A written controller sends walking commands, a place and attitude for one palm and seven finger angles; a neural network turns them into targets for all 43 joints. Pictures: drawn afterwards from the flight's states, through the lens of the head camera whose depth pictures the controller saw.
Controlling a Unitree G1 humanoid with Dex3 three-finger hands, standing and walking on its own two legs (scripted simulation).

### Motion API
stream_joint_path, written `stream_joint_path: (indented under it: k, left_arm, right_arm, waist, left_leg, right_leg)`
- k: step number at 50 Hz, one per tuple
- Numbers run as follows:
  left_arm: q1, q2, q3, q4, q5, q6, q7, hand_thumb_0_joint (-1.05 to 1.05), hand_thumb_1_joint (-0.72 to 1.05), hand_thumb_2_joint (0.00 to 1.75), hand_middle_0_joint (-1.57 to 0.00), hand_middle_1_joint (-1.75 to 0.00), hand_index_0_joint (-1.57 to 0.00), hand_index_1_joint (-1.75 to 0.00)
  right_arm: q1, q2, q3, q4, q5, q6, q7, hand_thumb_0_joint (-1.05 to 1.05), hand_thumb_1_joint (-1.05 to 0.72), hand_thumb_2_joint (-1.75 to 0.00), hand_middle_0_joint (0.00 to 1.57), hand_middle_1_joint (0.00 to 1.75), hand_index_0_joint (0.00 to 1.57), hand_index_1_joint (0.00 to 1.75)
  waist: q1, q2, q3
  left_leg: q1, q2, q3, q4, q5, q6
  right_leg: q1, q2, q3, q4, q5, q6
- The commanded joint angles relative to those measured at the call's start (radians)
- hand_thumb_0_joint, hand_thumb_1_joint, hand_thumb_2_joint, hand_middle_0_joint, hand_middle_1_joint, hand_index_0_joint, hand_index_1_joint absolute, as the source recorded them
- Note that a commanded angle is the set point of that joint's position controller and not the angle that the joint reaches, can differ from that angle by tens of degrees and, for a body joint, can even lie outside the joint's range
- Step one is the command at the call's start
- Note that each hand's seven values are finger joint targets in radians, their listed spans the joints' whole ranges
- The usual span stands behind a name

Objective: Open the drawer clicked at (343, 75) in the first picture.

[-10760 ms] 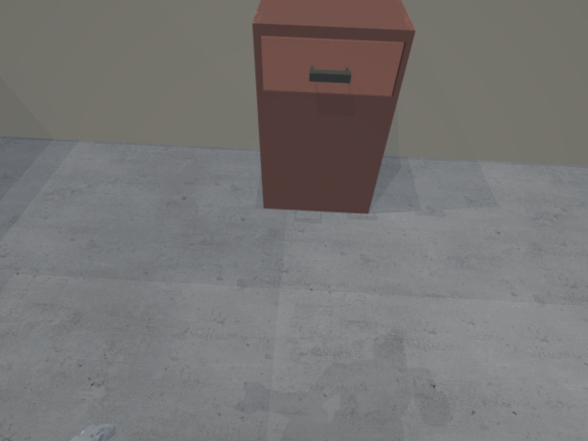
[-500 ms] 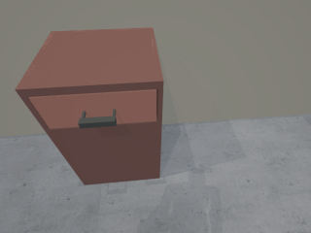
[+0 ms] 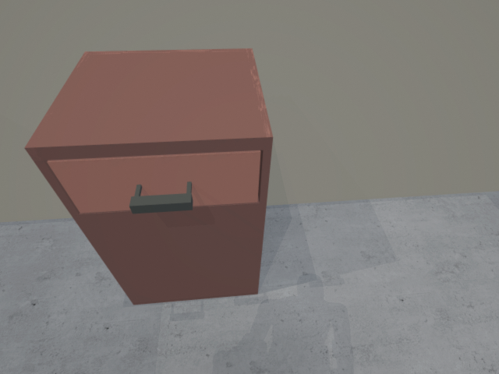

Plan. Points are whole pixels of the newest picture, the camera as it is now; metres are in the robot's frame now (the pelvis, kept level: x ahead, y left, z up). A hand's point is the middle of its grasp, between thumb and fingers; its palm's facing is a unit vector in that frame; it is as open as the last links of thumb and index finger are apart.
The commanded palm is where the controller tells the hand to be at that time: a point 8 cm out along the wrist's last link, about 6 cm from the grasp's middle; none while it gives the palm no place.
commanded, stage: look again from close up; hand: left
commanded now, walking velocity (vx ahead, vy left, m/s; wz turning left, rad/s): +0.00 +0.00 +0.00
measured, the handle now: (163, 195) +0.50 +0.23 -0.06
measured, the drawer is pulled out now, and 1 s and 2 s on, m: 0.00 0.00 0.00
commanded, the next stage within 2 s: raise the hand with hooked fingers in 0.08 s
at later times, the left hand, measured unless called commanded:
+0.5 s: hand (124, 337) +0.19 +0.21 -0.05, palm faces -0.01 -0.15 -0.99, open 8.1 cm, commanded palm +0.13 +0.23 -0.02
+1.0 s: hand (119, 316) +0.21 +0.22 -0.01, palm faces +0.00 -0.11 -0.99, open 10.9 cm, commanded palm +0.18 +0.22 +0.04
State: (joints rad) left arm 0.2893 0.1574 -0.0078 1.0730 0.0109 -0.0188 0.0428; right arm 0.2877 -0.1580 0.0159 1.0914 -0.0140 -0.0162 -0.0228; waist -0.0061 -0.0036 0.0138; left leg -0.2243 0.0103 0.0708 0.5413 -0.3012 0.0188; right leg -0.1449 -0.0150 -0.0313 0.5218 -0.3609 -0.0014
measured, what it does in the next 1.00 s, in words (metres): stands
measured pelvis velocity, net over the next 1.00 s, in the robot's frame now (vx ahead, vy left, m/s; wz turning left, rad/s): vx -0.03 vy -0.02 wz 0.02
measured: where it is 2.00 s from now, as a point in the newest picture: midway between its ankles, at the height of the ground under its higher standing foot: outside the picture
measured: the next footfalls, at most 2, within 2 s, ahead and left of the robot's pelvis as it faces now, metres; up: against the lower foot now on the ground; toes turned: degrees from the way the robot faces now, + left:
none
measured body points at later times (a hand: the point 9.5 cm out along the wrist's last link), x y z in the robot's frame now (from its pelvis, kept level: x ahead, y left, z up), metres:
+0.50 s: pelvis -0.03 -0.01 -0.03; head -0.01 -0.04 +0.42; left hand +0.18 +0.22 +0.01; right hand +0.17 -0.25 -0.12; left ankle -0.01 +0.11 -0.73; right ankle -0.03 -0.10 -0.73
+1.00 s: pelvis -0.03 -0.02 -0.02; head +0.00 -0.06 +0.43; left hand +0.20 +0.22 +0.04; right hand +0.17 -0.23 -0.13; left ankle -0.01 +0.11 -0.73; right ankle -0.04 -0.10 -0.73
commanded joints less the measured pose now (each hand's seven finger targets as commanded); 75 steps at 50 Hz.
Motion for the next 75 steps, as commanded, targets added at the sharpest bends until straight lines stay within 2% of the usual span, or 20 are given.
stream_joint_path:
  k: [1, 8, 9, 10, 11, 12, 13, 14, 16, 18, 19, 20, 24, 27, 32, 34, 42, 48, 57, 75]
  left_arm:
    - [0.081, 0.096, 0.016, -0.021, 0.0, -0.006, 0.004, 0.0, 0.9, 0.9, -0.2, -0.3, -0.2, -0.3]
    - [0.078, 0.1, 0.015, -0.012, 0.002, -0.003, 0.001, 0.0, 0.9, 0.9, -0.2, -0.3, -0.2, -0.3]
    - [0.117, 0.119, 0.019, 0.001, 0.016, -0.023, 0.04, 0.0, 0.9, 0.9, -0.2, -0.3, -0.2, -0.3]
    - [-0.663, 0.449, 0.018, -1.545, 0.193, -0.156, 0.068, 0.0, 0.88, 0.89, -0.2, -0.32, -0.2, -0.32]
    - [-0.169, 0.364, 0.042, -1.254, 0.223, -0.072, 0.149, 0.0, 0.85, 0.88, -0.2, -0.33, -0.2, -0.33]
    - [0.076, 0.178, -0.05, -1.141, 0.216, 0.085, 0.202, 0.0, 0.83, 0.87, -0.21, -0.34, -0.21, -0.34]
    - [0.096, 0.049, -0.149, -1.085, 0.287, 0.117, 0.203, 0.0, 0.81, 0.86, -0.21, -0.36, -0.21, -0.36]
    - [-0.006, 0.146, -0.112, -1.158, 0.377, 0.106, 0.23, 0.0, 0.78, 0.85, -0.21, -0.37, -0.21, -0.37]
    - [0.081, 0.219, -0.064, -1.059, 0.613, 0.106, 0.287, 0.0, 0.74, 0.83, -0.21, -0.4, -0.21, -0.4]
    - [0.204, 0.214, -0.042, -0.97, 0.823, 0.1, 0.346, 0.0, 0.69, 0.81, -0.22, -0.43, -0.22, -0.43]
    - [0.256, 0.115, -0.125, -0.918, 0.904, 0.094, 0.366, 0.0, 0.67, 0.8, -0.22, -0.45, -0.22, -0.45]
    - [0.28, 0.087, -0.146, -0.89, 0.972, 0.082, 0.38, 0.0, 0.64, 0.79, -0.22, -0.47, -0.22, -0.47]
    - [0.204, 0.246, -0.014, -1.041, 1.122, 0.017, 0.44, 0.0, 0.55, 0.75, -0.22, -0.53, -0.22, -0.53]
    - [0.051, 0.313, 0.073, -1.173, 1.099, 0.045, 0.501, 0.0, 0.48, 0.72, -0.23, -0.57, -0.23, -0.57]
    - [-0.306, 0.343, 0.044, -1.269, 1.105, 0.049, 0.564, 0.0, 0.36, 0.67, -0.24, -0.64, -0.24, -0.64]
    - [-0.301, 0.325, 0.01, -1.23, 1.081, 0.056, 0.544, 0.0, 0.32, 0.65, -0.24, -0.68, -0.24, -0.68]
    - [-0.14, 0.333, 0.001, -1.108, 0.998, 0.16, 0.354, 0.0, 0.13, 0.57, -0.25, -0.8, -0.25, -0.8]
    - [-0.153, 0.369, 0.05, -1.184, 1.008, 0.098, 0.317, 0.0, -0.01, 0.51, -0.27, -0.88, -0.27, -0.88]
    - [-0.313, 0.367, 0.049, -1.23, 1.004, 0.092, 0.38, 0.0, -0.22, 0.42, -0.28, -1.02, -0.28, -1.02]
    - [-0.584, 0.423, 0.01, -1.183, 0.984, 0.187, 0.178, 0.0, -0.5, 0.3, -0.3, -1.2, -0.3, -1.2]
  right_arm:
    - [0.048, -0.103, -0.015, -0.02, 0.0, -0.015, -0.009, 0.0, -0.9, -0.9, 0.2, 0.3, 0.2, 0.3]
    - [0.03, -0.111, -0.014, -0.011, 0.001, -0.016, -0.01, 0.0, -0.9, -0.9, 0.2, 0.3, 0.2, 0.3]
    - [-0.044, -0.143, -0.027, -0.085, 0.011, -0.018, -0.005, 0.0, -0.9, -0.9, 0.2, 0.3, 0.2, 0.3]
    - [-0.021, -0.28, -0.041, -0.42, 0.062, -0.165, -0.035, 0.0, -0.9, -0.9, 0.2, 0.3, 0.2, 0.3]
    - [-0.055, -0.191, -0.035, -0.367, 0.035, -0.274, -0.076, 0.0, -0.9, -0.9, 0.2, 0.3, 0.2, 0.3]
    - [-0.083, -0.159, -0.057, -0.348, 0.063, -0.307, -0.084, 0.0, -0.9, -0.9, 0.2, 0.3, 0.2, 0.3]
    - [-0.085, -0.142, -0.049, -0.352, 0.061, -0.312, -0.079, 0.0, -0.9, -0.9, 0.2, 0.3, 0.2, 0.3]
    - [-0.129, -0.182, -0.061, -0.41, 0.035, -0.3, -0.062, 0.0, -0.9, -0.9, 0.2, 0.3, 0.2, 0.3]
    - [-0.15, -0.215, -0.064, -0.485, -0.012, -0.245, -0.053, 0.0, -0.9, -0.9, 0.2, 0.3, 0.2, 0.3]
    - [-0.166, -0.207, -0.083, -0.539, -0.036, -0.171, -0.025, 0.0, -0.9, -0.9, 0.2, 0.3, 0.2, 0.3]
    - [-0.194, -0.203, -0.086, -0.566, -0.048, -0.136, -0.005, 0.0, -0.9, -0.9, 0.2, 0.3, 0.2, 0.3]
    - [-0.216, -0.203, -0.093, -0.586, -0.047, -0.105, 0.016, 0.0, -0.9, -0.9, 0.2, 0.3, 0.2, 0.3]
    - [-0.3, -0.185, -0.084, -0.671, -0.03, -0.019, 0.056, 0.0, -0.9, -0.9, 0.2, 0.3, 0.2, 0.3]
    - [-0.285, -0.174, -0.098, -0.697, -0.034, 0.017, 0.037, 0.0, -0.9, -0.9, 0.2, 0.3, 0.2, 0.3]
    - [-0.316, -0.156, -0.083, -0.678, -0.05, 0.027, 0.001, 0.0, -0.9, -0.9, 0.2, 0.3, 0.2, 0.3]
    - [-0.319, -0.155, -0.077, -0.668, -0.047, 0.016, -0.009, 0.0, -0.9, -0.9, 0.2, 0.3, 0.2, 0.3]
    - [-0.332, -0.158, -0.043, -0.654, -0.019, 0.034, -0.025, 0.0, -0.9, -0.9, 0.2, 0.3, 0.2, 0.3]
    - [-0.308, -0.158, -0.049, -0.651, -0.025, 0.035, -0.013, 0.0, -0.9, -0.9, 0.2, 0.3, 0.2, 0.3]
    - [-0.291, -0.175, -0.082, -0.624, -0.016, 0.032, -0.001, 0.0, -0.9, -0.9, 0.2, 0.3, 0.2, 0.3]
    - [-0.303, -0.177, -0.051, -0.615, 0.017, 0.08, -0.014, 0.0, -0.9, -0.9, 0.2, 0.3, 0.2, 0.3]
  waist:
    - [0.006, 0.018, 0.034]
    - [0.008, 0.021, 0.023]
    - [0.025, 0.006, 0.087]
    - [-0.049, 0.322, -0.43]
    - [0.032, 0.449, -0.409]
    - [-0.009, 0.306, -0.276]
    - [-0.02, 0.198, -0.136]
    - [-0.018, 0.091, -0.062]
    - [0.002, -0.02, -0.115]
    - [0.052, -0.169, -0.182]
    - [0.061, -0.241, -0.123]
    - [0.08, -0.265, -0.098]
    - [0.153, -0.137, -0.237]
    - [0.124, -0.033, -0.351]
    - [0.025, 0.023, -0.343]
    - [0.014, 0.042, -0.325]
    - [0.072, -0.033, -0.275]
    - [0.1, -0.029, -0.281]
    - [0.067, 0.022, -0.333]
    - [0.08, 0.016, -0.277]
  left_leg:
    - [0.038, 0.097, -0.095, -0.104, 0.323, 0.026]
    - [0.064, 0.099, -0.096, -0.124, 0.337, 0.028]
    - [-0.003, 0.112, -0.076, 0.077, 0.535, -0.002]
    - [0.299, 0.009, -0.088, -0.082, 0.657, 0.026]
    - [0.431, 0.078, -0.119, -0.114, 0.82, -0.004]
    - [0.274, 0.079, -0.125, -0.171, 0.708, -0.036]
    - [0.149, 0.068, -0.115, -0.144, 0.61, -0.014]
    - [0.041, 0.057, -0.122, -0.07, 0.449, -0.011]
    - [-0.108, 0.0, -0.098, 0.028, 0.183, 0.004]
    - [-0.209, -0.027, -0.073, 0.098, 0.173, -0.002]
    - [-0.29, -0.03, -0.071, 0.122, 0.125, -0.006]
    - [-0.336, -0.03, -0.063, 0.14, 0.07, -0.006]
    - [-0.401, -0.061, -0.042, 0.196, 0.06, -0.004]
    - [-0.347, -0.066, -0.045, 0.236, 0.078, 0.009]
    - [-0.282, -0.063, -0.065, 0.315, 0.013, 0.023]
    - [-0.264, -0.065, -0.06, 0.31, 0.005, 0.027]
    - [-0.259, -0.064, -0.052, 0.165, 0.101, 0.021]
    - [-0.215, -0.062, -0.047, 0.103, 0.157, 0.018]
    - [-0.104, -0.053, -0.051, 0.094, 0.214, 0.021]
    - [0.04, -0.04, -0.059, -0.038, 0.3, 0.016]
  right_leg:
    - [-0.048, -0.071, 0.067, -0.082, 0.281, -0.033]
    - [-0.033, -0.075, 0.064, -0.098, 0.287, -0.025]
    - [-0.106, -0.118, 0.121, -0.121, 0.628, -0.006]
    - [-0.089, -0.006, 0.088, 0.037, 0.589, -0.055]
    - [-0.219, 0.016, -0.021, 0.152, 0.184, -0.057]
    - [-0.311, 0.038, -0.063, 0.237, -0.019, -0.029]
    - [-0.345, 0.028, -0.05, 0.198, -0.024, -0.025]
    - [-0.365, 0.017, -0.038, 0.115, 0.018, -0.032]
    - [-0.371, 0.033, 0.007, 0.045, 0.055, -0.056]
    - [-0.38, 0.058, 0.06, 0.1, 0.047, -0.067]
    - [-0.441, 0.063, 0.068, 0.126, 0.021, -0.068]
    - [-0.472, 0.051, 0.079, 0.128, -0.014, -0.071]
    - [-0.401, 0.027, 0.16, 0.19, 0.058, -0.079]
    - [-0.388, 0.032, 0.163, 0.217, 0.111, -0.068]
    - [-0.506, 0.023, 0.185, 0.186, -0.006, -0.05]
    - [-0.487, 0.019, 0.178, 0.159, 0.0, -0.046]
    - [-0.24, 0.015, 0.162, 0.078, 0.205, -0.027]
    - [-0.162, 0.008, 0.134, 0.076, 0.294, -0.025]
    - [-0.206, 0.025, 0.067, 0.087, 0.296, -0.035]
    - [-0.114, 0.036, 0.023, -0.01, 0.3, -0.037]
